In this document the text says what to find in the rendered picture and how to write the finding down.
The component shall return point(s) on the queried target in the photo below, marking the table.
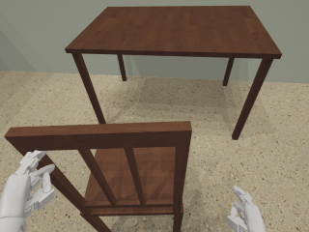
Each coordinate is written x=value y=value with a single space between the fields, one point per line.
x=183 y=31

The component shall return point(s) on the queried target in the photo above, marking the robot left hand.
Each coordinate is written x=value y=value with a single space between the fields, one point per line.
x=16 y=192

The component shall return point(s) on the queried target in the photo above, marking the chair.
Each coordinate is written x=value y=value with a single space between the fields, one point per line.
x=138 y=168

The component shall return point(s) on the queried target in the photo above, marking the robot left forearm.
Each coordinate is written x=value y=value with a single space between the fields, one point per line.
x=12 y=224

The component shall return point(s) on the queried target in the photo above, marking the robot right hand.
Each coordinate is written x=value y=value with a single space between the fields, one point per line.
x=250 y=219

